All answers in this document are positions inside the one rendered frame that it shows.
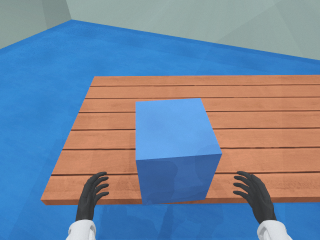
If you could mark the robot left forearm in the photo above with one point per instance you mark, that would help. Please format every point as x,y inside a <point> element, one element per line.
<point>82,230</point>

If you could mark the right robot hand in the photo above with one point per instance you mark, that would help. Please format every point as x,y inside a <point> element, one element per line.
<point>257,197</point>

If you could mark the left robot hand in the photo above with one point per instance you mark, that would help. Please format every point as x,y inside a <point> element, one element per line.
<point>89,196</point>

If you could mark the robot right forearm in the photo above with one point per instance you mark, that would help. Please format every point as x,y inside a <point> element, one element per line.
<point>272,230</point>

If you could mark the carton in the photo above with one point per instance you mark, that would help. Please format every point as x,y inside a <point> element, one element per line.
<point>176,150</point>

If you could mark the table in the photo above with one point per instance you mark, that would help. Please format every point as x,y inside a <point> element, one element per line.
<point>265,125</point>

